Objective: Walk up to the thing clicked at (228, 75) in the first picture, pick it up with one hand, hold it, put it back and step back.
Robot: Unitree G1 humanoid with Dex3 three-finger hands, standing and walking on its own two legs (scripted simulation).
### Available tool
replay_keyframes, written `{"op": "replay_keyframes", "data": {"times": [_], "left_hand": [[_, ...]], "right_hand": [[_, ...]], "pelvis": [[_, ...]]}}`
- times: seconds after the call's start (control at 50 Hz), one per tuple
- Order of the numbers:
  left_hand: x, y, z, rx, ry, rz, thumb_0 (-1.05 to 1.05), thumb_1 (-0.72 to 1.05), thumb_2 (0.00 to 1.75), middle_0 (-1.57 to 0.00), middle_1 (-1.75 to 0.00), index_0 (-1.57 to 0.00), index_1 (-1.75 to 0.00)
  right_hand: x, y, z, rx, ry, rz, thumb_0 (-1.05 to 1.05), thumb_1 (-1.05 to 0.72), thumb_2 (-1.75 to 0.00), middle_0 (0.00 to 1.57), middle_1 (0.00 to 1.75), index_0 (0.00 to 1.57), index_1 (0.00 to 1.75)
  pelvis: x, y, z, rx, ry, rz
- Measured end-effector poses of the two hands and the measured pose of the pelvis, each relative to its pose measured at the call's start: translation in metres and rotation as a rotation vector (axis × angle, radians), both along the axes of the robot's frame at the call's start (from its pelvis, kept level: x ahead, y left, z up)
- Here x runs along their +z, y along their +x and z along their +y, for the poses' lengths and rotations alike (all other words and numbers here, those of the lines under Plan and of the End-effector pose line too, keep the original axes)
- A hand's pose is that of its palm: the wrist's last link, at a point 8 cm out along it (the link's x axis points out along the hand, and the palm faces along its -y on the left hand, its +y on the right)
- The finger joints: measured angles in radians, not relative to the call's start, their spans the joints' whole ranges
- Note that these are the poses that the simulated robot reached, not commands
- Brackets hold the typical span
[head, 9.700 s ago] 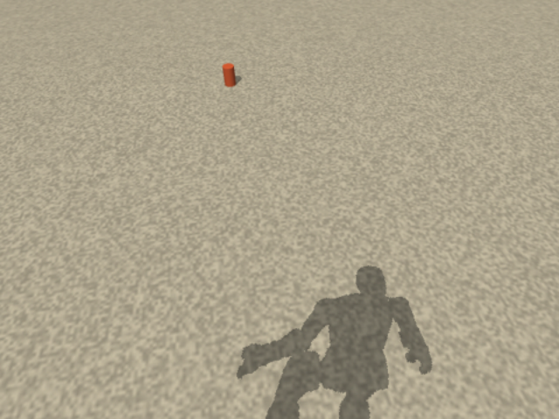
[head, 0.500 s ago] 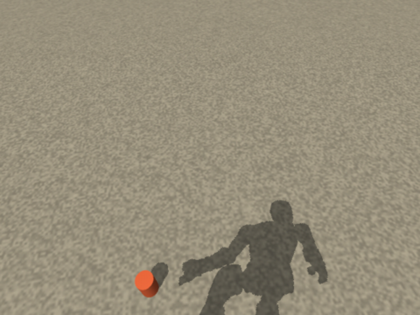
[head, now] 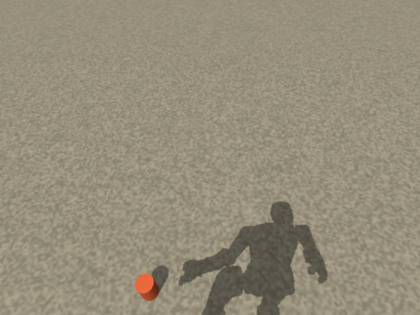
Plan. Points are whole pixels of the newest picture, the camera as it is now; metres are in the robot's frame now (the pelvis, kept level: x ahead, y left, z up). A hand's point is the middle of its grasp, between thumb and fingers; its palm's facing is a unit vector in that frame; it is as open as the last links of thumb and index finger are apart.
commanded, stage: stand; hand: left
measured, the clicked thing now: (147, 287) +0.36 +0.30 -0.72
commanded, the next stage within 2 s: go down in 0.06 s
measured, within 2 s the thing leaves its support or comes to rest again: neither
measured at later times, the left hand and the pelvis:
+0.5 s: hand out of the picture +0.15 +0.27 -0.17, palm faces +0.06 -0.93 -0.36, open 13.3 cm; pelvis -0.02 +0.01 -0.03, yaw +0 degrees
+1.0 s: hand out of the picture +0.14 +0.30 -0.20, palm faces +0.10 -0.93 -0.35, open 17.4 cm; pelvis -0.01 +0.02 -0.08, yaw +1 degrees
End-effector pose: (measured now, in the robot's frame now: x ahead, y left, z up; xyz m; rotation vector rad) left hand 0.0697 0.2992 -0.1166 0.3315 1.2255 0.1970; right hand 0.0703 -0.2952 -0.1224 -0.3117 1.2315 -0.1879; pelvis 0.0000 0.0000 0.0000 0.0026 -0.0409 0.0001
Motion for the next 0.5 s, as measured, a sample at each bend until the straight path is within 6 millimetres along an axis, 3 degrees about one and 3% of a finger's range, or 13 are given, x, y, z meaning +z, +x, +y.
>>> {"op": "replay_keyframes", "data": {"times": [0.18, 0.24, 0.38, 0.5], "left_hand": [[-0.001, -0.001, 0.000, 0.002, -0.004, 0.001, 0.00, 0.90, 0.90, -0.21, -0.30, -0.20, -0.29], [-0.001, 0.013, -0.004, 0.032, -0.012, -0.072, 0.01, 0.86, 0.86, -0.17, -0.26, -0.17, -0.25], [-0.010, 0.060, 0.002, 0.012, -0.020, -0.158, 0.01, 0.54, 0.55, -0.07, -0.14, -0.08, -0.13], [-0.016, 0.068, 0.017, 0.032, 0.009, -0.169, 0.00, 0.21, 0.30, -0.05, -0.10, -0.06, -0.07]], "right_hand": [[0.001, -0.003, -0.001, -0.001, -0.005, 0.002, 0.01, -0.90, -0.89, 0.20, 0.30, 0.21, 0.30], [0.001, 0.001, 0.005, -0.003, -0.002, -0.071, 0.01, -0.92, -0.90, 0.20, 0.30, 0.21, 0.30], [-0.009, 0.002, 0.031, -0.013, 0.044, -0.141, 0.01, -0.96, -0.91, 0.20, 0.30, 0.21, 0.30], [-0.017, 0.001, 0.046, -0.026, 0.065, -0.176, 0.01, -0.95, -0.91, 0.20, 0.30, 0.21, 0.30]], "pelvis": [[0.000, -0.001, 0.000, -0.001, 0.000, -0.001], [-0.003, -0.006, 0.001, 0.013, -0.001, 0.032], [-0.017, -0.018, 0.002, 0.007, -0.001, 0.130], [-0.029, -0.017, 0.007, 0.002, -0.007, 0.175]]}}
